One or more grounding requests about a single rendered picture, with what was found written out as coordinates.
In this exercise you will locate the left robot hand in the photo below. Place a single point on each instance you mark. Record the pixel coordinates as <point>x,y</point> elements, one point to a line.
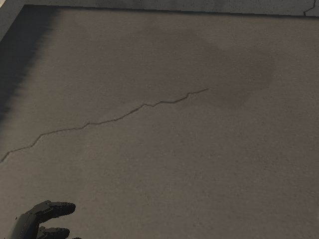
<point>27,224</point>

